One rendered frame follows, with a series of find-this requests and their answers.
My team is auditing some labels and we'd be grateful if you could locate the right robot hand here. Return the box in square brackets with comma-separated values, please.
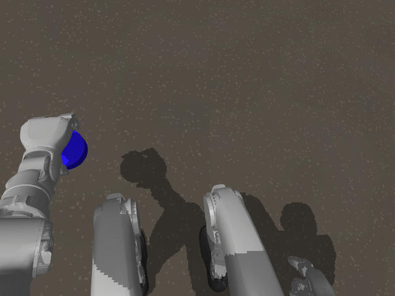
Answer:
[288, 256, 336, 296]

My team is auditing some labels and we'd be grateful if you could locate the left robot arm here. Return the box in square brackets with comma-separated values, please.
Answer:
[0, 147, 62, 296]

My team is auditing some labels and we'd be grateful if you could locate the left robot hand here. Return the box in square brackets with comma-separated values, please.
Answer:
[20, 113, 80, 176]

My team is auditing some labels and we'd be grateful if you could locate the right robot foot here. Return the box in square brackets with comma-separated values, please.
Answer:
[199, 225, 228, 292]

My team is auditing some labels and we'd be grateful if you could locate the tin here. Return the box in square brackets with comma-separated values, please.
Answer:
[61, 130, 88, 170]

